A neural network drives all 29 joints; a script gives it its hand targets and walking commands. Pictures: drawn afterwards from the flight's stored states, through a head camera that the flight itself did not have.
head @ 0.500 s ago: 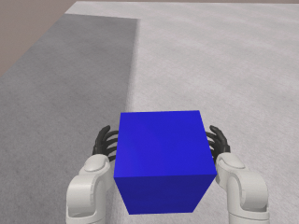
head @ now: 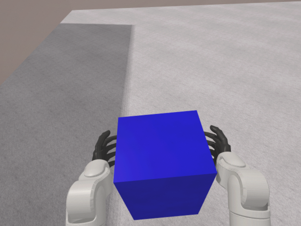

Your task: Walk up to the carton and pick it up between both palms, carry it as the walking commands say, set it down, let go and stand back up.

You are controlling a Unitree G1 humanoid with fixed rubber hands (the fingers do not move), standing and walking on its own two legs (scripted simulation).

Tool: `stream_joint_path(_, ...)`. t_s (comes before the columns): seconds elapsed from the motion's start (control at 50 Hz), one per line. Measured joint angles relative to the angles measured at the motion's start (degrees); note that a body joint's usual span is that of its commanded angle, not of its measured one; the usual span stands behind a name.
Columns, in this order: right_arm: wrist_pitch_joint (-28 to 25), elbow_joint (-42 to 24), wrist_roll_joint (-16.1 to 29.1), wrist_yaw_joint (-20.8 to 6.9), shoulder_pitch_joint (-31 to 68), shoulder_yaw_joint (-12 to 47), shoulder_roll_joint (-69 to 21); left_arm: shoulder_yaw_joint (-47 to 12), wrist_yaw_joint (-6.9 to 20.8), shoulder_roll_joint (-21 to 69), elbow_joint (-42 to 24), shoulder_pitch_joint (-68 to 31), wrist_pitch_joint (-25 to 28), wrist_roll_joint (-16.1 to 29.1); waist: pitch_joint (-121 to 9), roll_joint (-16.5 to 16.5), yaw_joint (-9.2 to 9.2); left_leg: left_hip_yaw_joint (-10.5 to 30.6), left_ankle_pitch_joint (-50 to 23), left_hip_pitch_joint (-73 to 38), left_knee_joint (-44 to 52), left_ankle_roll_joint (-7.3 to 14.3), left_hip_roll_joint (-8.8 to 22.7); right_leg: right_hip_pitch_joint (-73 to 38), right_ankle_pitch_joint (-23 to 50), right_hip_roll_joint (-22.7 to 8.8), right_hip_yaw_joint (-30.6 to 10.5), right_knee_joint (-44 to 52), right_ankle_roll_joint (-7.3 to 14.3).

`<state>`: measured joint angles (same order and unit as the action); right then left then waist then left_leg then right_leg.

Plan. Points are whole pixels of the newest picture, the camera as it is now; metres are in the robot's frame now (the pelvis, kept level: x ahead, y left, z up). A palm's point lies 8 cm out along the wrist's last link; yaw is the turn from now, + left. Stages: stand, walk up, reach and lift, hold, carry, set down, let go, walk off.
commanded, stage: carry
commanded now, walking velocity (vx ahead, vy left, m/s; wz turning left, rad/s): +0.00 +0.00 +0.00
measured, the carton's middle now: (162, 170) +0.25 -0.01 +0.02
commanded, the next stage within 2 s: none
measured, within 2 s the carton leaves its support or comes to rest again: neither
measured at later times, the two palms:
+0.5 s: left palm (97, 172) +0.21 +0.14 +0.11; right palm (225, 166) +0.21 -0.14 +0.11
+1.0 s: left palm (88, 171) +0.23 +0.17 +0.07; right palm (204, 164) +0.24 -0.11 +0.09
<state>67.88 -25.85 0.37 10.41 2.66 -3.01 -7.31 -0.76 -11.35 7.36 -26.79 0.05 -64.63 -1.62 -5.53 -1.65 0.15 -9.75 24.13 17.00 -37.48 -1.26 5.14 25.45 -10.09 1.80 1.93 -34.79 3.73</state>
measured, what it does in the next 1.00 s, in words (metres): stands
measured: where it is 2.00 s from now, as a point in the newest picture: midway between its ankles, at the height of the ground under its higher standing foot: outside the picture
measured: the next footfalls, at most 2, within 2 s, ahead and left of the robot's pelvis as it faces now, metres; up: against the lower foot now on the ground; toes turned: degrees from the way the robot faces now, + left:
none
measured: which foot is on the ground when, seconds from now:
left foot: down 0.00-1.00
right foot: down 0.00-1.00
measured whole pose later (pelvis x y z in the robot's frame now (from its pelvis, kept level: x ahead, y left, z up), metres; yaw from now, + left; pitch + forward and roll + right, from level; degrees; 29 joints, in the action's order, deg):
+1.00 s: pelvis -0.03 +0.04 +0.00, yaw -2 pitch +2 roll -1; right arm 56.4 -10.1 -2.4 8.8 6.8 -3.8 -7.5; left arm 2.3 -8.8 7.3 -12.1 -3.2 -54.2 -4.2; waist -6.8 -1.4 0.1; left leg -9.8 18.1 20.7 -36.9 1.9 4.1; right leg 25.4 -6.2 1.4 0.7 -29.6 1.1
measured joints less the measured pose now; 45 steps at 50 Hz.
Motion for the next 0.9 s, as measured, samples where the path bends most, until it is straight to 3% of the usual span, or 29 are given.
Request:
stream_joint_path(0.12, 0.32, -0.01, 0.00, 0.08, 0.08, 0.00, 0.00, 0.00, -0.03, 0.00, -0.01, 0.01, -0.33, 0.00, -0.01, -0.01, 0.00, -0.02, -0.60, 0.57, 0.53, 0.48, 0.47, -0.62, 2.87, 0.79, -0.23, 3.49, -0.40)
stream_joint_path(0.22, 0.30, 0.00, 0.00, 0.10, 0.12, 0.00, 0.00, 0.00, -0.08, -0.01, 0.00, -0.09, -0.42, 0.00, 0.00, -0.27, -0.03, 0.02, -3.65, 0.45, 2.21, 0.95, 0.63, -1.01, 4.45, 1.14, -0.50, 5.62, -4.08)
stream_joint_path(0.28, 0.37, 0.00, 0.00, 0.12, 0.12, 0.00, 0.01, 0.00, -0.09, -0.02, 0.01, -0.16, -0.61, 0.00, -0.07, -0.07, -0.03, -0.01, -6.77, -0.18, 1.95, 0.96, 0.81, -0.88, 3.15, 1.26, -0.53, 3.42, -4.10)
stream_joint_path(0.38, 0.09, 0.63, -0.22, -0.02, 0.25, 0.00, 0.01, 0.09, 0.00, -0.04, 0.47, -0.59, -0.84, -0.29, -0.34, -0.87, -0.01, -0.05, -1.63, 0.41, 1.86, 0.95, -0.40, -0.84, 4.62, 0.34, -0.60, 5.04, -0.43)
stream_joint_path(0.46, -0.02, 1.01, -0.22, 0.00, 0.70, 0.00, 0.02, 0.26, 0.06, -0.03, 0.66, -0.50, -0.46, -0.30, -0.35, -1.02, -0.02, -0.03, 0.50, 1.26, 2.98, 1.06, -1.16, -0.85, 6.97, -0.10, -0.89, 8.38, -0.90)
stream_joint_path(0.52, -0.23, 1.01, -0.22, -0.01, 0.78, 0.00, 0.00, 0.26, 0.09, -0.03, 0.66, -0.43, -0.12, -0.30, -0.35, -0.60, -0.03, 0.00, -2.51, 1.16, 3.46, 1.34, -0.90, -0.92, 7.02, 0.15, -1.00, 8.44, -3.14)
stream_joint_path(0.56, -0.24, 1.01, -0.22, -0.02, 0.78, 0.00, 0.01, 0.26, 0.11, -0.02, 0.69, -0.37, -0.07, -0.30, -0.35, -0.03, -0.06, 0.04, -5.81, 0.72, 3.44, 1.60, -0.24, -0.21, 2.66, 0.75, -0.96, 5.16, -4.05)
stream_joint_path(0.62, -0.66, 1.93, -0.47, -0.15, 1.06, -0.01, -0.01, 0.43, 0.25, -0.07, 1.50, -0.61, 0.25, -0.47, -1.16, 0.01, 0.01, -0.08, -7.08, 1.00, 1.58, 1.57, -0.29, 0.14, -3.78, -0.28, -1.11, -1.49, -4.13)
stream_joint_path(0.66, -3.34, 7.83, -1.72, -0.69, 2.97, -0.03, -0.03, 1.89, 1.15, -0.12, 6.57, -2.12, 2.49, -1.42, -1.60, -0.18, -0.01, -0.23, -5.45, 1.71, -0.06, 1.30, -0.58, 0.19, 1.62, -0.87, -1.03, -0.71, -2.97)
stream_joint_path(0.7, -7.59, 15.98, -3.66, -1.66, 4.79, -0.72, -0.13, 3.60, 2.57, -0.10, 14.76, -4.35, 6.32, -2.57, -1.79, -0.23, 0.00, -0.16, 0.45, 2.33, -1.01, 1.30, -0.83, 0.21, 1.31, -0.89, -1.14, 0.21, -1.34)
stream_joint_path(0.72, -8.72, 16.90, -3.71, -1.70, 4.83, -0.82, -0.15, 3.82, 2.72, -0.05, 15.74, -4.58, 7.33, -2.58, -1.58, -0.18, -0.01, -0.09, 2.51, 2.78, -1.11, 1.30, -0.90, 0.22, 1.49, -0.90, -1.13, 1.24, -1.15)
stream_joint_path(0.78, -9.86, 15.98, -3.36, -1.53, 4.61, -0.83, -0.16, 3.48, 2.74, -0.03, 15.23, -4.25, 8.84, -2.57, -1.24, 0.38, -0.03, -0.07, 4.11, 3.49, -0.71, 1.35, -1.19, 0.21, 3.41, -0.70, -1.11, 4.45, -1.26)
stream_joint_path(0.9, -10.92, 15.17, -2.77, -1.50, 4.48, -0.83, -0.18, 3.13, 2.60, -0.06, 14.26, -3.48, 10.28, -2.46, -1.24, 0.75, -0.03, -0.04, -4.46, 3.60, 0.60, 2.10, -0.96, 0.01, 4.09, -0.37, -1.19, 5.19, -2.50)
